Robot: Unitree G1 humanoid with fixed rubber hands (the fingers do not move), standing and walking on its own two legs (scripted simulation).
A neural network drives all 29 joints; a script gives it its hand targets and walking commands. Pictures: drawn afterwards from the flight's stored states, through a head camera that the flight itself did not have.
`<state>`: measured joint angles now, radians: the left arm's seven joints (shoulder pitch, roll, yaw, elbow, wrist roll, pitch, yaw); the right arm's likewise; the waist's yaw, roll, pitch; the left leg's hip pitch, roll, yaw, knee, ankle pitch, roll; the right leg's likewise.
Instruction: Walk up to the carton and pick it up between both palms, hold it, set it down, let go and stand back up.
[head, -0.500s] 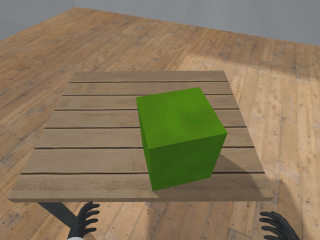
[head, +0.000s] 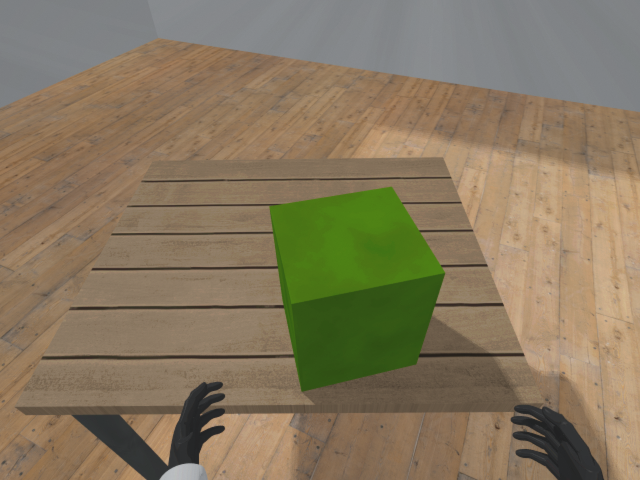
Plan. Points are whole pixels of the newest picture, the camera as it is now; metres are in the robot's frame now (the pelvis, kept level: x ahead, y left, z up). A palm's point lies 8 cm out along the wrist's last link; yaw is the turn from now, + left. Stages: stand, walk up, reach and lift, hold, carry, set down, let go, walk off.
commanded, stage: reach and lift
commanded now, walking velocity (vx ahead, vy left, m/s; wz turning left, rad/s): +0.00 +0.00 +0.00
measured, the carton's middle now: (346, 289) +0.46 -0.01 -0.05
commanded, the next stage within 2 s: none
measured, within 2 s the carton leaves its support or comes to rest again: neither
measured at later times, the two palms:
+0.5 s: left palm (212, 414) +0.23 +0.16 -0.02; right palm (560, 428) +0.23 -0.27 -0.03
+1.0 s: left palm (217, 369) +0.27 +0.16 +0.02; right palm (544, 358) +0.30 -0.26 +0.02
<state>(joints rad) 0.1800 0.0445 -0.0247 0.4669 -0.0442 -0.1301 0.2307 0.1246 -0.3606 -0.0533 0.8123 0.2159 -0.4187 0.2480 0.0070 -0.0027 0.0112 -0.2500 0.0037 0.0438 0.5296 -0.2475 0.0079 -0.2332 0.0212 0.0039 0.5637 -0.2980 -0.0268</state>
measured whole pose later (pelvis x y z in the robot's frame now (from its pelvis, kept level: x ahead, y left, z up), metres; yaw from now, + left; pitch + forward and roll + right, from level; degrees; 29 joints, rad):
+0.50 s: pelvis +0.02 +0.00 +0.00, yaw +0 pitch +0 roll +1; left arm 0.15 -0.01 -0.05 0.42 -0.04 -0.23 0.26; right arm 0.06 -0.39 0.04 0.80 0.32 -0.50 0.26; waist 0.02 0.00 0.01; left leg -0.25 0.01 0.04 0.53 -0.28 0.00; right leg -0.23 0.02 0.01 0.56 -0.33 -0.03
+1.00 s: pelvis +0.01 +0.00 +0.00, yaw +0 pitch -1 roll +1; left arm -0.01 -0.01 -0.05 0.35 -0.04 -0.06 0.26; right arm -0.18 -0.43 0.08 0.80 0.37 -0.35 0.23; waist 0.04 0.00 0.01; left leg -0.25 0.01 0.04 0.53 -0.27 0.00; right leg -0.23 0.03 0.01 0.56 -0.32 -0.03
